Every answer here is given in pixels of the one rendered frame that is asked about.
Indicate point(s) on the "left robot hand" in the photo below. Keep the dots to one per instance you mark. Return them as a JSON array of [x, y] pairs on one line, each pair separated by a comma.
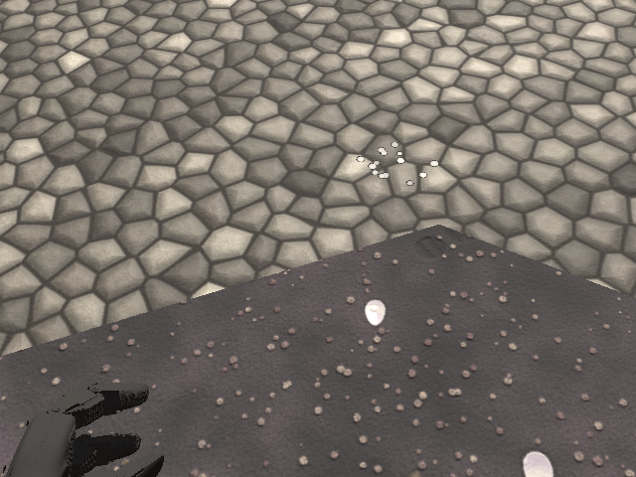
[[50, 447]]

